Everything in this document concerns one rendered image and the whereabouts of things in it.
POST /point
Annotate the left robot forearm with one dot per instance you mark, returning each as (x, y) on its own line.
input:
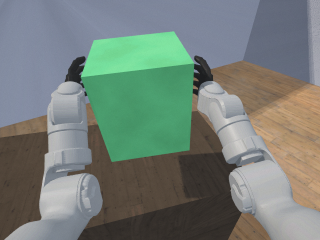
(67, 130)

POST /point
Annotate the carton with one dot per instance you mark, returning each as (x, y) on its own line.
(140, 89)

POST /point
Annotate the left robot hand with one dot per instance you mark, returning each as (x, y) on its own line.
(75, 70)

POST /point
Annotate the left robot upper arm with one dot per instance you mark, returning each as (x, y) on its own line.
(67, 204)

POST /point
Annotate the right robot hand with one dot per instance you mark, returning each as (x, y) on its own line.
(204, 74)

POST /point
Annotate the right robot forearm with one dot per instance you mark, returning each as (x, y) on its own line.
(241, 145)

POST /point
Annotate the right robot upper arm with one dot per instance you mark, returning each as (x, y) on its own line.
(261, 189)

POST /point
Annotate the pedestal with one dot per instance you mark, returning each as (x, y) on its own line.
(183, 195)

